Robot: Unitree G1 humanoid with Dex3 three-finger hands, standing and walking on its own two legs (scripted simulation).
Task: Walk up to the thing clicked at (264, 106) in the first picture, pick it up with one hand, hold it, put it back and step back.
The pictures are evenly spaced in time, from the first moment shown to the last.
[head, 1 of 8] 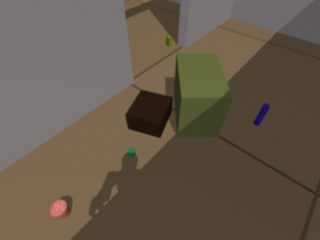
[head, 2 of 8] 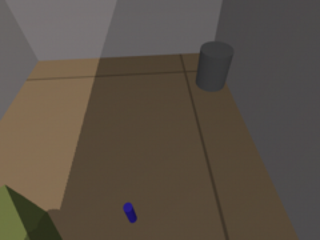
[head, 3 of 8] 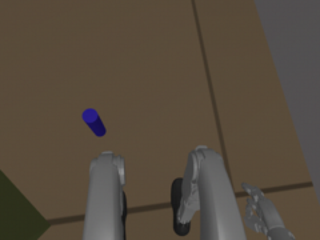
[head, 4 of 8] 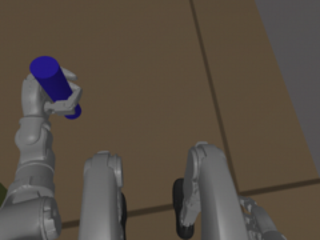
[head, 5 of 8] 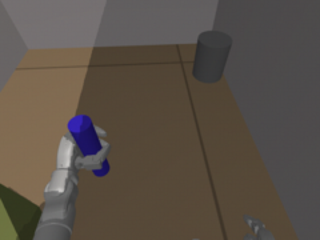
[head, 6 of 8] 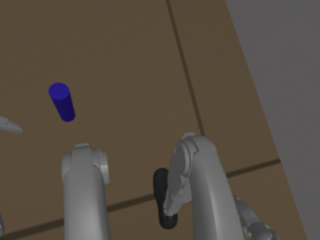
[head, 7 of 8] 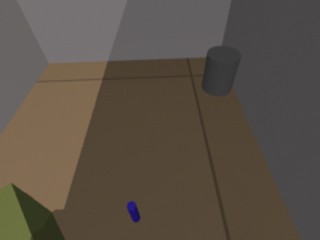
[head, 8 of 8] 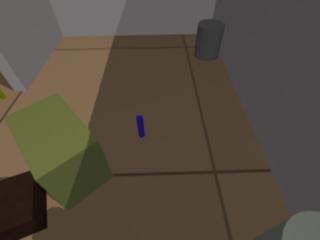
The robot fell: no
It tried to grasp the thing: yes
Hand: left
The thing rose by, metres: 0.68
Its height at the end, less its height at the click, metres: +0.00
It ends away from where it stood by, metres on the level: 0.02
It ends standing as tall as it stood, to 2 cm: yes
